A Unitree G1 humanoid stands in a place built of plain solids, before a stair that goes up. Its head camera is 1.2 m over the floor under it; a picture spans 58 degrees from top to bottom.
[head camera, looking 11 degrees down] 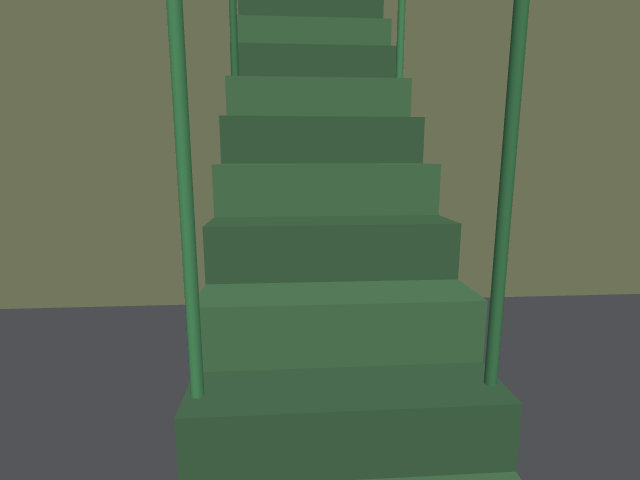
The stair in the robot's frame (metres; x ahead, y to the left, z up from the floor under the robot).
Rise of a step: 0.19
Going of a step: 0.23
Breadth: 0.86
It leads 4 degrees to the left of straight ahead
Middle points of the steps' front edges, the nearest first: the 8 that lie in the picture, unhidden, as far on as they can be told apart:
0.96 -0.08 0.58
1.19 -0.07 0.78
1.42 -0.05 0.97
1.65 -0.03 1.17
1.87 -0.02 1.36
2.10 0.00 1.56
2.33 0.02 1.75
2.55 0.03 1.94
